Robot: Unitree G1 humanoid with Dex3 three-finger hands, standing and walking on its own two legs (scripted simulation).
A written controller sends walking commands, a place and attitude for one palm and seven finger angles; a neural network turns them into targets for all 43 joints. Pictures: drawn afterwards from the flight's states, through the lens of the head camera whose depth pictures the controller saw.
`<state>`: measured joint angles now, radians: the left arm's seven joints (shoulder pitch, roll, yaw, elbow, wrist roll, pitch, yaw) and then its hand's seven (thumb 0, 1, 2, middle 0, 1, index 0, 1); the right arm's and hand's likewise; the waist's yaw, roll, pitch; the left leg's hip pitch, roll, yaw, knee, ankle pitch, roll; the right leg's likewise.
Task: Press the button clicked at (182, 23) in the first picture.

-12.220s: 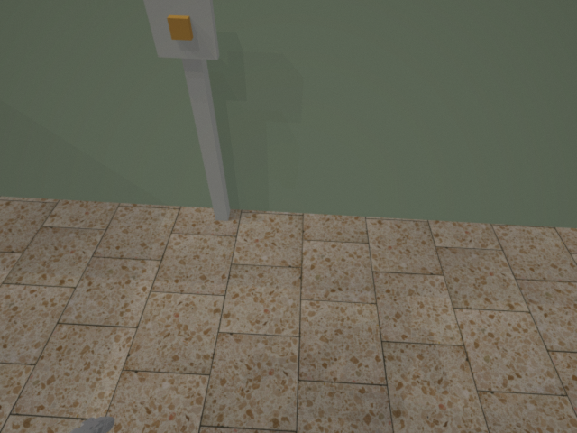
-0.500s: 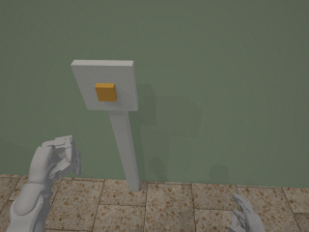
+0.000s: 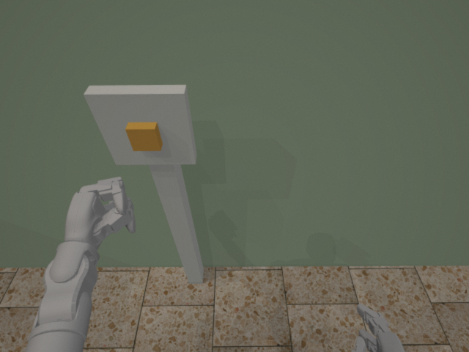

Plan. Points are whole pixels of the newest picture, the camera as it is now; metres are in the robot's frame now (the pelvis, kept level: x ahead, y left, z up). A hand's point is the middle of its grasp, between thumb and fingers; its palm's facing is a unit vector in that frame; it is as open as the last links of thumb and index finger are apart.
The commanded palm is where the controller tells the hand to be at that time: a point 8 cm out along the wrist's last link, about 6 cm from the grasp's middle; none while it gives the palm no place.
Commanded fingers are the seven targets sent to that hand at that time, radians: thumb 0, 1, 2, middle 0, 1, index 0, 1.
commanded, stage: aim a knuckle at the button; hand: left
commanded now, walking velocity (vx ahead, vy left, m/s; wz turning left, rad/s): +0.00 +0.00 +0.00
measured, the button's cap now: (145, 135) +0.48 +0.21 +0.11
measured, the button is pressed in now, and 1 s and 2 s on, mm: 0 0 6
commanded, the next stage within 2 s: press the button with the knuckle in 1.22 s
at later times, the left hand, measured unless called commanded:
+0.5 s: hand (152, 183) +0.38 +0.17 +0.08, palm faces +0.06 -1.00 -0.02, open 3.1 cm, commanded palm +0.36 +0.23 +0.08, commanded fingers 0.00 0.90 0.90 -1.30 -1.50 -1.30 -1.50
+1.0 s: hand (153, 183) +0.39 +0.18 +0.07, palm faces +0.06 -1.00 -0.01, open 3.1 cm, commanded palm +0.37 +0.23 +0.08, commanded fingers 0.00 0.90 0.90 -1.30 -1.50 -1.30 -1.50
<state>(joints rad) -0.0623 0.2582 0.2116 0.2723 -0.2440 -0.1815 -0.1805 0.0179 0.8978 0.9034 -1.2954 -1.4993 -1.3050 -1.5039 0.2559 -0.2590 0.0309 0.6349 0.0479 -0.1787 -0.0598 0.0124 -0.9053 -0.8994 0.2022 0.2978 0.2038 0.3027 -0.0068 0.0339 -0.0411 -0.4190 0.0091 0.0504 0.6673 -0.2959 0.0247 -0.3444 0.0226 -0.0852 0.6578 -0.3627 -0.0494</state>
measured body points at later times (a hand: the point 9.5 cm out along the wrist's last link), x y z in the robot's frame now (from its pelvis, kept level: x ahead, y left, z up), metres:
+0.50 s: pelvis +0.00 +0.01 -0.01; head +0.03 +0.01 +0.44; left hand +0.37 +0.23 +0.09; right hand +0.12 -0.24 -0.11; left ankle +0.03 +0.10 -0.72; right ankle -0.01 -0.08 -0.72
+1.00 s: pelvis +0.01 +0.01 -0.01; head +0.04 +0.01 +0.44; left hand +0.38 +0.23 +0.08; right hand +0.10 -0.25 -0.12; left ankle +0.03 +0.10 -0.72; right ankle -0.01 -0.08 -0.72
